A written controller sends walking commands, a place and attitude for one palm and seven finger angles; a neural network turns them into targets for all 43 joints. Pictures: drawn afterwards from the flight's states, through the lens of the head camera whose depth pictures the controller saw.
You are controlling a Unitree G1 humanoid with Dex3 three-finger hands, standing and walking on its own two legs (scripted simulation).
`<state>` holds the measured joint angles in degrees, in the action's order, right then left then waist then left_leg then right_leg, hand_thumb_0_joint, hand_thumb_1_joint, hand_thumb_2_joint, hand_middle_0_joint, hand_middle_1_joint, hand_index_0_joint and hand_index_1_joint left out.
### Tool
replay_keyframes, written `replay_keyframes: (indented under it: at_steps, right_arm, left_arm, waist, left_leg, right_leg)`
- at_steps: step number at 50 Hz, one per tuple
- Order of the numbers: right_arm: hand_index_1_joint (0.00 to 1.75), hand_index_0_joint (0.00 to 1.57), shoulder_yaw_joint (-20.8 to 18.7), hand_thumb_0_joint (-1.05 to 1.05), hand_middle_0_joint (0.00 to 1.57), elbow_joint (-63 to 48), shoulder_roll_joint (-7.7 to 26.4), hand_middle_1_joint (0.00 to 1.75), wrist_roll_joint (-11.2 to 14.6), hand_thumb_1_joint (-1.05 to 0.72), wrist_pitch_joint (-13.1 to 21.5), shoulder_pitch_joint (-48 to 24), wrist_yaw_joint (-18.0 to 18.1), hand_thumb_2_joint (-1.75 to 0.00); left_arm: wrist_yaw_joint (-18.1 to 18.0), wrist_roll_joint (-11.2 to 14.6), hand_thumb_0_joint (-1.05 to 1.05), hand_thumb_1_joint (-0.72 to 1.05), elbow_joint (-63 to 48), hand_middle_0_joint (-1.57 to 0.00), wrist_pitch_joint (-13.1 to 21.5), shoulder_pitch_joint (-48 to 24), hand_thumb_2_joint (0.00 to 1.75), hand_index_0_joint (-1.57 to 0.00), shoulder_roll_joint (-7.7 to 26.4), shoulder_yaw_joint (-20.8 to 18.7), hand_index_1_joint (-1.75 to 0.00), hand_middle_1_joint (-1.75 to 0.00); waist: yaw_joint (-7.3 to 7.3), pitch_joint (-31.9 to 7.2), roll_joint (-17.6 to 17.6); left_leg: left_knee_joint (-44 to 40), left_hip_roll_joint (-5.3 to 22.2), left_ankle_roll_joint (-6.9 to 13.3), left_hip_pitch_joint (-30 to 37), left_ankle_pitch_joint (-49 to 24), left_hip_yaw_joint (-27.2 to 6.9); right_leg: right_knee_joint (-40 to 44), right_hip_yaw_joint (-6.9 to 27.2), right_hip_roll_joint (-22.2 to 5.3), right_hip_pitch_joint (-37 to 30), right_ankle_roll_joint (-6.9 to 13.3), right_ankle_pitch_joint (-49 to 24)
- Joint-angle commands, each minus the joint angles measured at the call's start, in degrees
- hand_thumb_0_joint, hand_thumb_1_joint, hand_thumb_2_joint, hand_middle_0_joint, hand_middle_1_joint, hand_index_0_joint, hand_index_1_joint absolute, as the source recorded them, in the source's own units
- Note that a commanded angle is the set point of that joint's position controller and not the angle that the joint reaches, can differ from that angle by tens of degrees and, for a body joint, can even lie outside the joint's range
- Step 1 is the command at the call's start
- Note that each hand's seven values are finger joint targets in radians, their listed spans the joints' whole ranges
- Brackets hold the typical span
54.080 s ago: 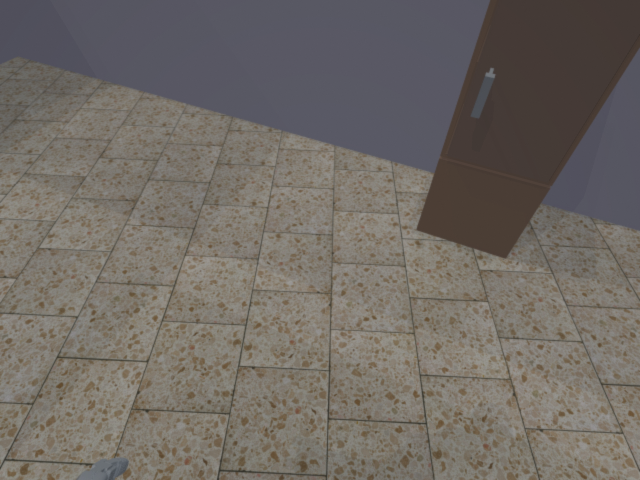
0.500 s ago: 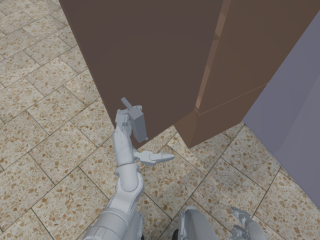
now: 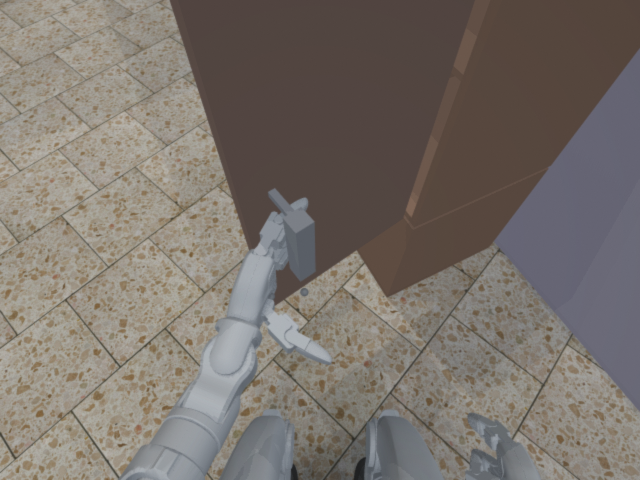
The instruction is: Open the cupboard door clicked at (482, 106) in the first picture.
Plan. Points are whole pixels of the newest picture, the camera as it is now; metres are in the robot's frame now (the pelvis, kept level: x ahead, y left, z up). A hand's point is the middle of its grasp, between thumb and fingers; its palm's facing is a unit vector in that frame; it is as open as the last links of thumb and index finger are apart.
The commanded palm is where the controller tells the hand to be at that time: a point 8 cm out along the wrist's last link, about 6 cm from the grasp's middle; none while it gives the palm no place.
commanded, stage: slide the hand sideways off the handle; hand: left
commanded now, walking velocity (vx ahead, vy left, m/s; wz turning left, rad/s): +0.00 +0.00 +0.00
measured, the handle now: (290, 235) +0.41 +0.05 +0.03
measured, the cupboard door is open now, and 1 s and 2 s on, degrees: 100 100 100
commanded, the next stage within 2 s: draw the hand back to the body in 1.00 s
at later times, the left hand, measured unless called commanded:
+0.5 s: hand (279, 331) +0.29 +0.06 +0.02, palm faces -0.22 -0.97 +0.01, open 16.4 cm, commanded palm +0.28 +0.12 +0.02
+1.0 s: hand (236, 362) +0.25 +0.10 +0.02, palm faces -0.21 -0.98 +0.00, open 16.3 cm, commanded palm +0.24 +0.16 +0.02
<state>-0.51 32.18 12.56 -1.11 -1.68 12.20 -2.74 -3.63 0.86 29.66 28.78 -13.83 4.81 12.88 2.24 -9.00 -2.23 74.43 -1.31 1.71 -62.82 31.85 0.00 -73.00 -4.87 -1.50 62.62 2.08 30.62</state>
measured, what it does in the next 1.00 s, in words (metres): stands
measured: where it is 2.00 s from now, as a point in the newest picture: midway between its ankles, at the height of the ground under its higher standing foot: outside the picture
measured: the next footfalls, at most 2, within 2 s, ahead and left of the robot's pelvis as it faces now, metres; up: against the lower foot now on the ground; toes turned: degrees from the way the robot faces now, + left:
none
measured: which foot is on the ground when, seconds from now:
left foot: down 0.00-1.00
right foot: down 0.00-1.00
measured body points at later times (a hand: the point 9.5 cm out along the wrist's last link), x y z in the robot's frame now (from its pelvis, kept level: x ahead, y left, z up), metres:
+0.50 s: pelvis +0.02 +0.01 -0.01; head +0.12 +0.00 +0.43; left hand +0.29 +0.11 +0.03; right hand +0.20 -0.22 -0.11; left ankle +0.03 +0.10 -0.62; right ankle +0.04 -0.11 -0.62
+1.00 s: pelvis +0.01 +0.00 -0.02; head +0.11 +0.00 +0.42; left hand +0.26 +0.16 +0.02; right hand +0.20 -0.24 -0.10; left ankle +0.03 +0.10 -0.62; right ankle +0.04 -0.11 -0.62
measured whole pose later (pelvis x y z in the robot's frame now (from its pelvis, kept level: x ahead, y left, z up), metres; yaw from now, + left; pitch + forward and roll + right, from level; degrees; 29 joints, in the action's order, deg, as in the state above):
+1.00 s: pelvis +0.01 +0.00 -0.02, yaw -1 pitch +21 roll -2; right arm 0.4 24.7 13.2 0.5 1.3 11.6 0.2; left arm 10.6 8.3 -1.2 24.0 17.4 10.3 4.0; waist 0.9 -10.6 -1.5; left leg 79.4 -0.3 1.4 -65.3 35.4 -0.5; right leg -77.2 -5.3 -0.4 65.0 2.4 33.5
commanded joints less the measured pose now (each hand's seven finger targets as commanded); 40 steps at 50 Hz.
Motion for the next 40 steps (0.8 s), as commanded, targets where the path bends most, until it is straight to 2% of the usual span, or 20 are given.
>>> replay_keyframes:
  at_steps: [1, 3, 5, 6, 9, 11, 12, 14, 16, 18, 21, 22, 24, 26, 28, 30, 32, 35, 36, 40]
  right_arm:
    - [0.30, 0.20, -2.5, 0.00, 0.20, -10.1, 7.6, 0.30, 1.9, -0.90, 2.1, 0.6, 0.6, -0.90]
    - [0.30, 0.20, -2.9, 0.00, 0.20, -10.7, 7.5, 0.30, 1.4, -0.90, 2.0, 0.9, 0.0, -0.90]
    - [0.30, 0.20, -3.1, 0.00, 0.20, -11.1, 7.2, 0.30, 0.8, -0.90, 1.9, 1.0, -0.6, -0.90]
    - [0.30, 0.20, -3.2, 0.00, 0.20, -11.4, 7.5, 0.30, 0.6, -0.90, 1.8, 1.1, -0.9, -0.90]
    - [0.30, 0.20, -3.3, 0.00, 0.20, -12.1, 7.3, 0.30, 0.3, -0.90, 1.4, 0.2, -1.4, -0.90]
    - [0.30, 0.20, -3.3, 0.00, 0.20, -13.0, 7.4, 0.30, 0.4, -0.90, 1.1, 0.0, -1.3, -0.90]
    - [0.30, 0.20, -3.2, 0.00, 0.20, -13.6, 7.1, 0.30, 0.5, -0.90, 0.9, -0.4, -1.3, -0.90]
    - [0.30, 0.20, -2.9, 0.00, 0.20, -14.1, 7.0, 0.30, 0.8, -0.90, 0.5, -0.7, -1.0, -0.90]
    - [0.30, 0.20, -2.8, 0.00, 0.20, -14.5, 7.2, 0.30, 0.8, -0.90, 0.5, -0.9, -0.5, -0.90]
    - [0.30, 0.20, -2.7, 0.00, 0.20, -14.4, 6.8, 0.30, 0.9, -0.90, 0.7, -1.0, -0.1, -0.90]
    - [0.30, 0.20, -2.5, 0.00, 0.20, -14.9, 6.8, 0.30, 1.0, -0.90, 1.5, -1.2, 0.7, -0.90]
    - [0.30, 0.20, -2.5, 0.00, 0.20, -14.5, 6.6, 0.30, 0.9, -0.90, 1.7, -1.3, 0.8, -0.90]
    - [0.30, 0.20, -2.3, 0.00, 0.20, -14.6, 6.5, 0.30, 1.0, -0.90, 2.1, -1.2, 1.1, -0.90]
    - [0.30, 0.20, -2.2, 0.00, 0.20, -14.3, 6.6, 0.30, 1.0, -0.90, 2.5, -1.8, 1.5, -0.90]
    - [0.30, 0.20, -2.1, 0.00, 0.20, -14.6, 6.4, 0.30, 1.1, -0.90, 2.9, -2.2, 1.6, -0.90]
    - [0.30, 0.20, -2.1, 0.00, 0.20, -14.9, 6.5, 0.30, 1.2, -0.90, 3.1, -2.1, 1.8, -0.90]
    - [0.30, 0.20, -2.2, 0.00, 0.20, -15.3, 6.5, 0.30, 1.3, -0.90, 3.5, -2.3, 1.9, -0.90]
    - [0.30, 0.20, -2.1, 0.00, 0.20, -15.5, 6.6, 0.30, 1.5, -0.90, 3.9, -2.2, 2.3, -0.90]
    - [0.30, 0.20, -2.1, 0.00, 0.20, -15.5, 6.8, 0.30, 1.5, -0.90, 4.0, -2.0, 2.5, -0.90]
    - [0.30, 0.20, -2.1, 0.00, 0.20, -15.9, 6.7, 0.30, 1.7, -0.90, 4.8, -2.1, 2.7, -0.90]
  left_arm:
    - [5.3, 5.7, 0.00, -0.50, -14.9, -0.15, -0.1, -7.4, 0.30, -0.15, -10.9, 3.9, -0.30, -0.30]
    - [3.5, 3.9, 0.00, -0.50, -17.1, -0.15, 0.6, -3.4, 0.30, -0.15, -9.1, 2.6, -0.30, -0.30]
    - [2.4, 1.2, 0.00, -0.50, -19.1, -0.15, 2.1, -1.9, 0.30, -0.15, -8.0, 3.1, -0.30, -0.30]
    - [1.9, -0.1, 0.00, -0.50, -19.6, -0.15, 2.8, -0.2, 0.30, -0.15, -5.8, 1.8, -0.30, -0.30]
    - [1.9, -1.7, 0.00, -0.50, -21.9, -0.15, 3.7, 1.9, 0.30, -0.15, -4.7, 1.7, -0.30, -0.30]
    - [2.1, -1.4, 0.00, -0.50, -24.3, -0.15, 3.1, 5.4, 0.30, -0.15, -3.0, 0.3, -0.30, -0.30]
    - [2.4, -1.2, 0.00, -0.50, -24.9, -0.15, 2.5, 7.6, 0.30, -0.15, -3.7, 0.9, -0.30, -0.30]
    - [3.0, -0.5, 0.00, -0.50, -27.4, -0.15, 1.5, 9.3, 0.30, -0.15, -2.7, 0.4, -0.30, -0.30]
    - [3.2, -0.3, 0.00, -0.50, -30.6, -0.15, 1.0, 9.1, 0.30, -0.15, -1.4, -0.3, -0.30, -0.30]
    - [3.5, 0.6, 0.00, -0.50, -32.0, -0.15, 0.6, 10.1, 0.30, -0.15, -2.5, 0.4, -0.30, -0.30]
    - [4.3, 1.6, 0.00, -0.50, -34.9, -0.15, 0.5, 13.6, 0.30, -0.15, -0.8, -0.8, -0.30, -0.30]
    - [4.7, 1.9, 0.00, -0.50, -36.4, -0.15, 0.8, 13.1, 0.30, -0.15, -0.3, -1.2, -0.30, -0.30]
    - [5.6, 2.3, 0.00, -0.50, -35.2, -0.15, 0.7, 16.5, 0.30, -0.15, 0.2, -1.9, -0.30, -0.30]
    - [6.5, 2.2, 0.00, -0.50, -35.4, -0.15, 0.7, 16.4, 0.30, -0.15, 1.9, -3.3, -0.30, -0.30]
    - [7.5, 2.7, 0.00, -0.50, -36.0, -0.15, 0.5, 17.3, 0.30, -0.15, 1.8, -3.1, -0.30, -0.30]
    - [8.6, 3.5, 0.00, -0.50, -37.0, -0.15, 0.2, 19.0, 0.30, -0.15, 2.1, -3.7, -0.30, -0.30]
    - [9.5, 4.1, 0.00, -0.50, -39.2, -0.15, 0.0, 20.1, 0.30, -0.15, 3.1, -4.5, -0.30, -0.30]
    - [10.7, 5.4, 0.00, -0.50, -39.7, -0.15, -0.5, 22.2, 0.30, -0.15, 4.9, -6.8, -0.30, -0.30]
    - [10.9, 5.6, 0.00, -0.50, -39.4, -0.15, -0.6, 23.8, 0.30, -0.15, 6.1, -8.2, -0.30, -0.30]
    - [12.2, 6.7, 0.00, -0.50, -41.2, -0.15, -0.8, 25.7, 0.30, -0.15, 5.7, -7.8, -0.30, -0.30]
  waist:
    - [2.20, -20.1, 4.9]
    - [1.36, -20.4, 5.5]
    - [1.77, -19.6, 5.4]
    - [0.87, -19.7, 5.8]
    - [0.70, -20.0, 3.5]
    - [-0.41, -21.0, 3.3]
    - [-0.48, -20.9, 2.9]
    - [-0.51, -20.0, 3.3]
    - [-0.43, -21.1, 2.6]
    - [0.39, -20.7, 3.5]
    - [0.05, -21.6, 4.7]
    - [0.12, -22.3, 3.5]
    - [0.18, -20.4, 5.4]
    - [-0.09, -19.5, 4.1]
    - [-0.10, -19.2, 3.1]
    - [-0.42, -19.4, 3.4]
    - [-0.90, -21.0, 1.7]
    - [-0.65, -19.9, 3.7]
    - [-1.20, -19.4, 3.1]
    - [-0.59, -18.5, 2.7]
  left_leg:
    - [-13.4, 0.5, -0.8, 17.2, -11.8, -4.8]
    - [-12.3, 0.5, -0.8, 16.0, -13.5, -4.2]
    - [-10.6, 0.5, -0.7, 14.4, -13.8, -3.8]
    - [-10.2, 0.3, -0.7, 13.2, -14.4, -3.8]
    - [-9.3, 0.4, -0.9, 13.3, -13.5, -3.4]
    - [-9.5, 0.3, -1.1, 13.5, -14.6, -3.4]
    - [-9.6, 0.3, -1.0, 13.8, -14.8, -3.1]
    - [-9.9, 0.3, -1.0, 13.2, -14.3, -3.1]
    - [-9.4, 0.3, -0.9, 13.6, -15.2, -3.6]
    - [-9.1, 0.4, -0.9, 14.0, -15.0, -3.6]
    - [-8.5, 0.3, -0.7, 13.3, -16.4, -3.9]
    - [-8.0, 0.2, -0.7, 13.7, -16.8, -3.5]
    - [-7.8, 0.2, -0.7, 12.0, -15.8, -3.5]
    - [-7.3, 0.0, -0.7, 11.1, -15.2, -3.5]
    - [-7.2, -0.1, -0.7, 11.2, -14.3, -3.3]
    - [-7.2, -0.2, -0.7, 10.9, -13.8, -3.3]
    - [-6.8, -0.3, -0.6, 11.2, -14.9, -3.1]
    - [-6.4, -0.2, -0.4, 9.2, -13.0, -2.9]
    - [-6.5, -0.2, -0.5, 8.9, -13.6, -3.0]
    - [-6.1, -0.2, -0.4, 8.5, -12.1, -2.7]
  right_leg:
    - [11.5, 1.6, 1.6, -11.1, 0.8, -10.9]
    - [10.4, 1.8, 1.4, -11.2, 0.7, -12.3]
    - [9.4, 2.2, 1.2, -10.2, 0.7, -12.9]
    - [8.6, 2.5, 1.3, -10.6, 1.0, -13.2]
    - [7.7, 3.0, 1.3, -9.2, 1.0, -12.5]
    - [7.4, 3.0, 1.4, -10.6, 1.2, -13.2]
    - [7.6, 3.1, 1.5, -10.9, 1.1, -13.8]
    - [7.9, 3.1, 1.5, -11.9, 1.0, -13.9]
    - [7.3, 3.2, 1.5, -11.6, 0.9, -14.2]
    - [7.6, 3.0, 1.6, -11.4, 0.6, -14.5]
    - [7.2, 2.9, 1.7, -12.4, 0.6, -15.8]
    - [7.1, 3.1, 1.6, -12.6, 0.5, -16.7]
    - [7.2, 3.0, 1.6, -12.9, 0.3, -16.4]
    - [7.0, 3.2, 1.7, -12.0, 0.5, -15.5]
    - [7.1, 3.3, 1.7, -11.4, 0.5, -14.7]
    - [7.3, 3.3, 1.7, -12.2, 0.4, -14.3]
    - [7.0, 3.6, 1.6, -12.6, 0.5, -15.2]
    - [7.6, 3.9, 1.8, -13.4, 0.2, -14.1]
    - [7.3, 3.8, 1.9, -13.5, 0.5, -14.1]
    - [7.8, 4.0, 1.9, -12.5, 0.2, -12.8]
